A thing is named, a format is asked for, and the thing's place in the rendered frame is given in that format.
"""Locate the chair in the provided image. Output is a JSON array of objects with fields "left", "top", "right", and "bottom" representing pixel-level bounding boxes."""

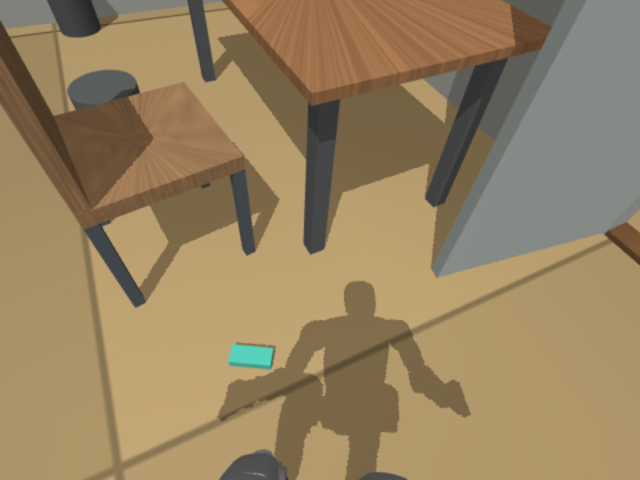
[{"left": 0, "top": 21, "right": 256, "bottom": 308}]

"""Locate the table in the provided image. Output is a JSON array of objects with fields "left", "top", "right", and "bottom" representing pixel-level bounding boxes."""
[{"left": 187, "top": 0, "right": 552, "bottom": 255}]

